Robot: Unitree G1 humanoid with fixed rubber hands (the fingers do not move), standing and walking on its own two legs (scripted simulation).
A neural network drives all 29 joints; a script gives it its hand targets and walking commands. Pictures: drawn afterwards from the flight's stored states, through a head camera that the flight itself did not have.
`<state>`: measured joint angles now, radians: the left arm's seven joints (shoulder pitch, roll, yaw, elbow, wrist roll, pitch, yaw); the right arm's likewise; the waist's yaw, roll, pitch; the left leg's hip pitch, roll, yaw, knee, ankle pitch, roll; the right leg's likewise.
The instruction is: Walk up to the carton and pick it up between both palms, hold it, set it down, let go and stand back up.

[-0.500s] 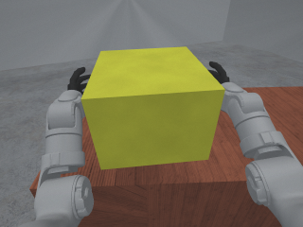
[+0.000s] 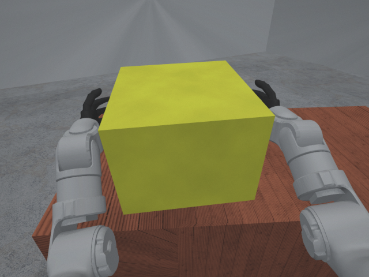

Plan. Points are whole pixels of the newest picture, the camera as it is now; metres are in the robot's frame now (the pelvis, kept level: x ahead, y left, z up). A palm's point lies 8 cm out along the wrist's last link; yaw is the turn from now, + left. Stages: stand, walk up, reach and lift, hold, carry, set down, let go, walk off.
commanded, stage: hold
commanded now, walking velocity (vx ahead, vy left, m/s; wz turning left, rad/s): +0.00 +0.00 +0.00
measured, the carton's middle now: (181, 127) +0.40 +0.00 +0.22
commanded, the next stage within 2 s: none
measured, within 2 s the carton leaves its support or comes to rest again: neither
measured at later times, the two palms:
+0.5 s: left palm (89, 120) +0.36 +0.19 +0.27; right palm (269, 110) +0.36 -0.18 +0.27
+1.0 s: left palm (91, 123) +0.36 +0.19 +0.26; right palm (268, 112) +0.36 -0.18 +0.27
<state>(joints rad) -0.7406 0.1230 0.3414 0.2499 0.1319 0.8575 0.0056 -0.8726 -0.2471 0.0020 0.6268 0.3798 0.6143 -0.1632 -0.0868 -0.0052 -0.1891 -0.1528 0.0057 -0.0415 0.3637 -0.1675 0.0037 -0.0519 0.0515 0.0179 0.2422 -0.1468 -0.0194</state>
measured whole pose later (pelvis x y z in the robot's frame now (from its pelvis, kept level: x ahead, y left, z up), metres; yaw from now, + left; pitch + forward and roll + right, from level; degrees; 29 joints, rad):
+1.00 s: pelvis +0.00 +0.00 +0.00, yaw +0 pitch -2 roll -1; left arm -0.78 0.14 0.34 0.32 0.13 0.84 0.00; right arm -0.91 -0.25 -0.01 0.67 0.36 0.61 -0.16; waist -0.08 0.00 -0.20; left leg -0.17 0.00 -0.04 0.36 -0.16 0.01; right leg -0.07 0.05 0.02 0.25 -0.14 -0.02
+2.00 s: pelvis -0.01 +0.00 +0.00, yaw +0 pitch -2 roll -1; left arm -0.79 0.14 0.35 0.34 0.14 0.83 -0.01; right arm -0.92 -0.24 -0.01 0.68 0.36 0.63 -0.16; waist -0.08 0.00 -0.21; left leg -0.17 0.00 -0.05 0.36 -0.15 0.00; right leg -0.08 0.05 0.03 0.25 -0.14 -0.02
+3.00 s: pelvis +0.00 +0.00 +0.00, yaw +0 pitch -2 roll -1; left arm -0.76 0.15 0.31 0.30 0.11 0.84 0.02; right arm -0.89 -0.26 0.02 0.66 0.40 0.60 -0.17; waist -0.07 -0.01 -0.20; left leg -0.17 0.00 -0.05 0.37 -0.17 0.00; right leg -0.07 0.06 0.03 0.25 -0.15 -0.02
